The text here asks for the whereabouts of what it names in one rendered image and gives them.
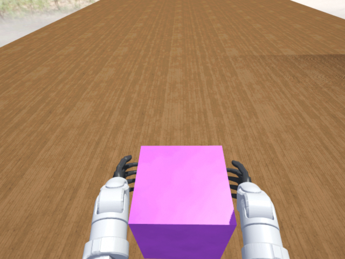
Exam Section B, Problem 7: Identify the carton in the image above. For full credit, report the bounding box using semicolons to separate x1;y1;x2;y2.
128;146;237;259

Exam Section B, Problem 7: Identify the robot right forearm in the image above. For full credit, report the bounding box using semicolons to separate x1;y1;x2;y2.
237;182;290;259

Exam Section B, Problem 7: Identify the right robot hand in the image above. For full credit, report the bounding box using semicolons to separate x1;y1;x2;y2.
226;160;252;199

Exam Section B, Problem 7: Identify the left robot hand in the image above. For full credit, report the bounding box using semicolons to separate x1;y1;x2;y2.
113;155;138;192

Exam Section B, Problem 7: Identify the robot left forearm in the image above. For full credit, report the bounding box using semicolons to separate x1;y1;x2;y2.
82;177;129;259

